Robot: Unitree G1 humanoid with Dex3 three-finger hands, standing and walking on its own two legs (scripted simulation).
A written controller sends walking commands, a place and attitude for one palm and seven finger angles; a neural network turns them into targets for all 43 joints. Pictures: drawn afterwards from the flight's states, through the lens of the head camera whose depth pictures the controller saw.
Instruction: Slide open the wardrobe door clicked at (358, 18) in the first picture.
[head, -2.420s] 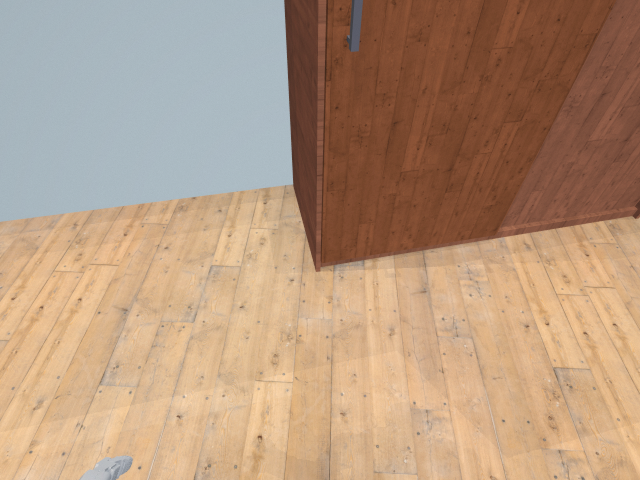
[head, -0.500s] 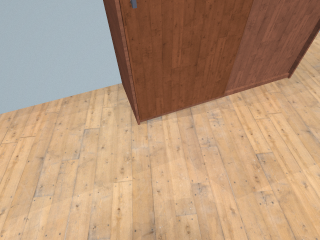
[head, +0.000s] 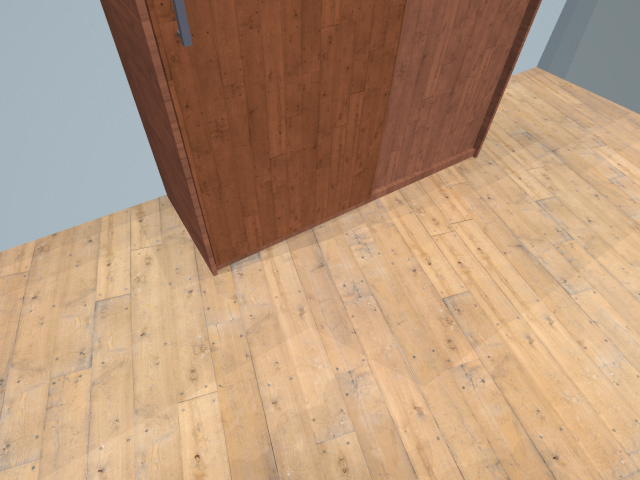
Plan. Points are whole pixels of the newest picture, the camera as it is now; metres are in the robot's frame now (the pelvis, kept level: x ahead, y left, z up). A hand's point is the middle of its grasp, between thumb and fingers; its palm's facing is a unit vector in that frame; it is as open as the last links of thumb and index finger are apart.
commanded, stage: walk to a spot facing it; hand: left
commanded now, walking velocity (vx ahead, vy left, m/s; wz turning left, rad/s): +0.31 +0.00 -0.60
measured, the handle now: out of the picture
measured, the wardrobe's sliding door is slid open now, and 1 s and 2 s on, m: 0.00 0.00 0.00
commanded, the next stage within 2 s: turn to face it in 1.16 s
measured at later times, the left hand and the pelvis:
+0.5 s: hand (286, 389) +0.29 +0.09 -0.18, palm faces -0.41 -0.90 -0.12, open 7.4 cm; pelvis +0.12 -0.03 -0.02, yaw -20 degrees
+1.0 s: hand (311, 350) +0.37 +0.06 -0.18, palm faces -0.33 -0.93 -0.17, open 7.3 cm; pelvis +0.30 -0.11 +0.00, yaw -25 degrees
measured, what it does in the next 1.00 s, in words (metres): walks ahead, turning right: left foot, then right foot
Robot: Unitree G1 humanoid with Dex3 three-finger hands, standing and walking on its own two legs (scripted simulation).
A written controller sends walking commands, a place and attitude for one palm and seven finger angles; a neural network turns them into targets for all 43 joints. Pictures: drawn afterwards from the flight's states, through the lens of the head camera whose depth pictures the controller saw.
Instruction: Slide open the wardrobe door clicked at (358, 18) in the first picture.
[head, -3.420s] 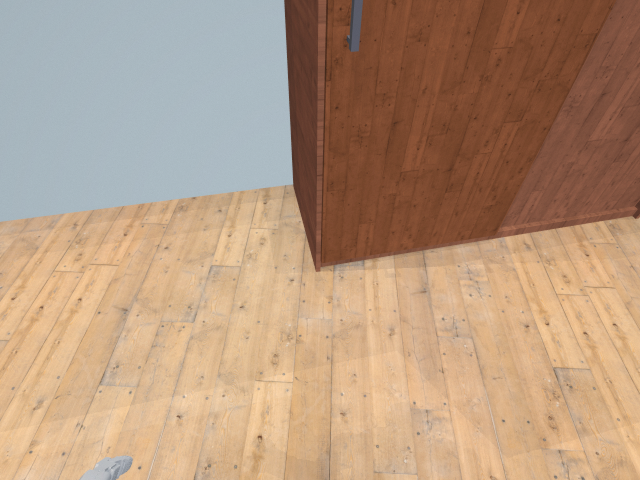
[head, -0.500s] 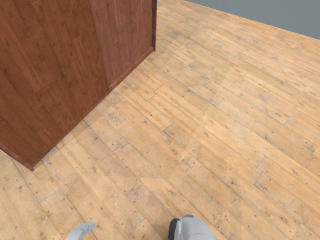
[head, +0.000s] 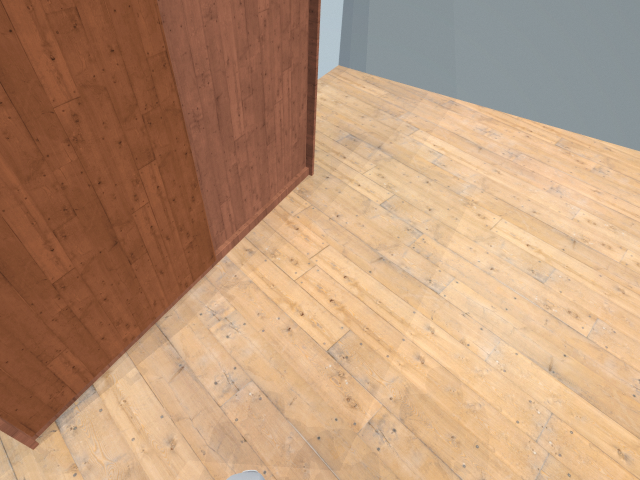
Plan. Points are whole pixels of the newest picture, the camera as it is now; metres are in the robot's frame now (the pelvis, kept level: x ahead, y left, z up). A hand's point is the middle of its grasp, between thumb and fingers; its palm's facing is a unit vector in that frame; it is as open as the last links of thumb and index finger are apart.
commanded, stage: walk to a spot facing it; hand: left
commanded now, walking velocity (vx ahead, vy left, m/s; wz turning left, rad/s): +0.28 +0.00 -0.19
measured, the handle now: out of the picture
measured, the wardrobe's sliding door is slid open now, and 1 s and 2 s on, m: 0.00 0.00 0.00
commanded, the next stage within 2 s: turn to face it in 0.16 s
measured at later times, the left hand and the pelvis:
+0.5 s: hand (213, 415) +0.25 +0.19 -0.17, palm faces -0.06 -0.98 -0.20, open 7.3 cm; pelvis +0.15 +0.02 +0.00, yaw -4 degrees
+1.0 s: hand (157, 441) +0.21 +0.27 -0.19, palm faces +0.25 -0.95 -0.20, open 7.4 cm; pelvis +0.16 +0.05 -0.01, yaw +12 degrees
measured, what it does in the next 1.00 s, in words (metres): walks ahead: left foot, then right foot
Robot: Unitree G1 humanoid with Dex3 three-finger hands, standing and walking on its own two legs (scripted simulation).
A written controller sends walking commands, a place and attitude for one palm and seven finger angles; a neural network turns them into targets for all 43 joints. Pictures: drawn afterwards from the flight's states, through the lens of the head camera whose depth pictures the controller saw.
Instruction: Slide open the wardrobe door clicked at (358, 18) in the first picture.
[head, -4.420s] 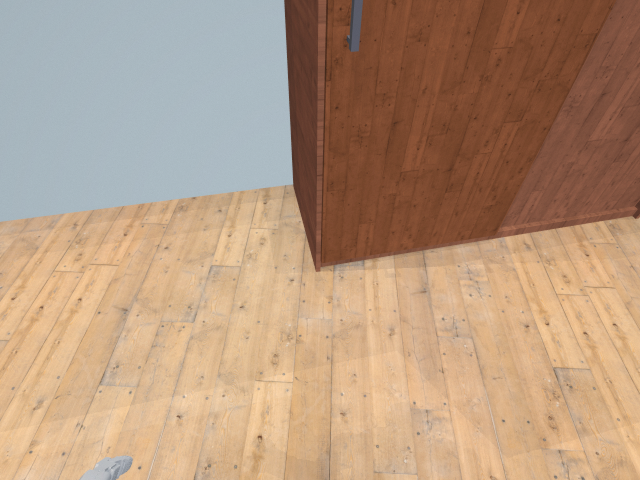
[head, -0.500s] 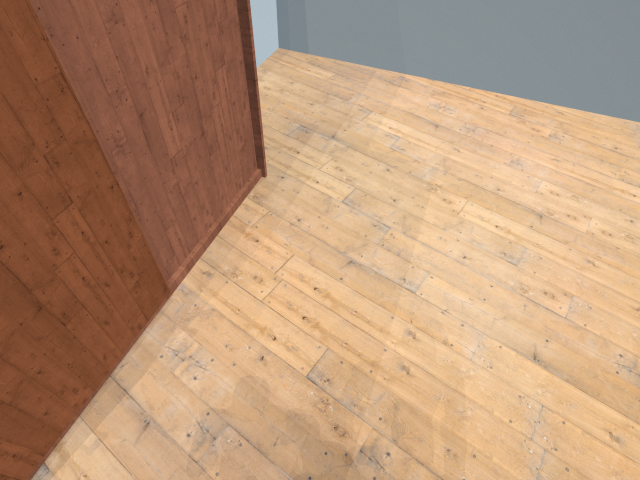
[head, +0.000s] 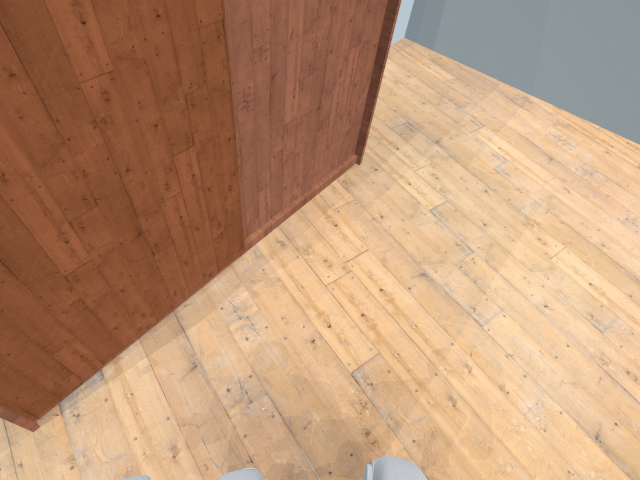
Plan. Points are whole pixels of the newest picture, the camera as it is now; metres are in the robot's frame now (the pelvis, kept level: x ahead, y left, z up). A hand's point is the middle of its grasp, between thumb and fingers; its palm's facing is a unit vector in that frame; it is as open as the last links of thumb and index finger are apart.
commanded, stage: turn to face it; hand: left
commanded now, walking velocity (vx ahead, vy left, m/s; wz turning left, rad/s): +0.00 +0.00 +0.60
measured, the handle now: out of the picture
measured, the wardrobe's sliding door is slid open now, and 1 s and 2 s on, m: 0.00 0.00 0.00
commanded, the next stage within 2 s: take the last steps up to it in 1.40 s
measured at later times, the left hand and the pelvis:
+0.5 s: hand out of the picture +0.03 +0.17 -0.13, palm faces +0.31 -0.90 -0.29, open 7.4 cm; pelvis -0.01 -0.06 +0.01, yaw +18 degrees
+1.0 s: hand out of the picture -0.13 +0.20 -0.17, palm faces +0.59 -0.76 -0.25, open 7.4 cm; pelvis -0.04 -0.02 +0.01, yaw +35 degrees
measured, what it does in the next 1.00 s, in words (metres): steps on the spot, turning left: right foot, then left foot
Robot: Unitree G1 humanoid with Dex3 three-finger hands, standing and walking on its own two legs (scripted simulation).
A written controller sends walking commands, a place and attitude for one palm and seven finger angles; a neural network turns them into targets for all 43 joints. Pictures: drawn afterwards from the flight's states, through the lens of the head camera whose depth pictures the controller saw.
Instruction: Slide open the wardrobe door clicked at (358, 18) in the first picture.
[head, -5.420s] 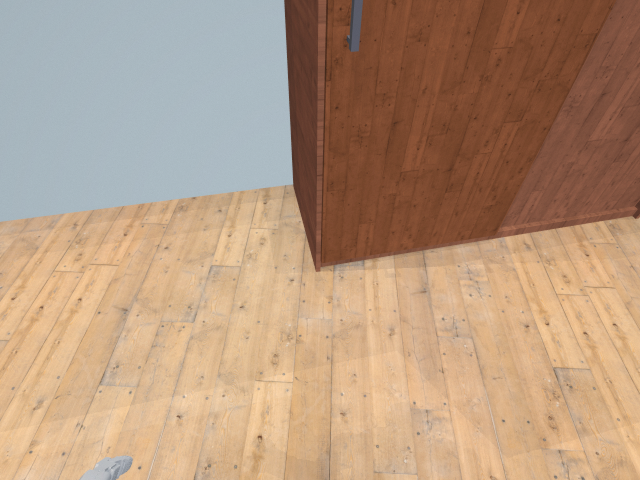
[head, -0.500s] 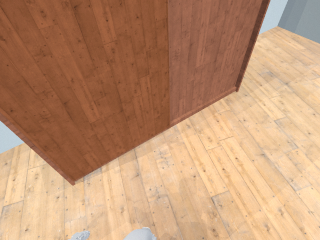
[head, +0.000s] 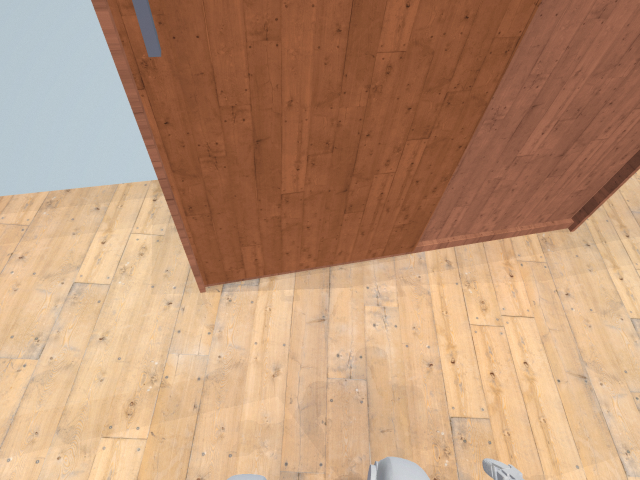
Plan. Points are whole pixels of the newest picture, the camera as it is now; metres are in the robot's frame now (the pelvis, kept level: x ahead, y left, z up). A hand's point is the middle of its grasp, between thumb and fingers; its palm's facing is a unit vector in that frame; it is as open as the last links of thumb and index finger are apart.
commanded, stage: turn to face it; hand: left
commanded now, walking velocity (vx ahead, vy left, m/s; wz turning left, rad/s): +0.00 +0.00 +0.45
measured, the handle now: out of the picture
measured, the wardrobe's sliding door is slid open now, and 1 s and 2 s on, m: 0.00 0.00 0.00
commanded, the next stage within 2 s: take the last steps up to it in 0.40 s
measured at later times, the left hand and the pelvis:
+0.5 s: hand out of the picture +0.03 +0.16 -0.14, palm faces +0.21 -0.94 -0.28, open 7.4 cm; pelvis -0.02 -0.05 +0.01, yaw +12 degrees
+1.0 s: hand out of the picture -0.07 +0.19 -0.17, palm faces +0.33 -0.93 -0.15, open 7.4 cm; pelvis +0.01 +0.02 +0.01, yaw +16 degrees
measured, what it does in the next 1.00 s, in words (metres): steps on the spot, turning left: right foot, then left foot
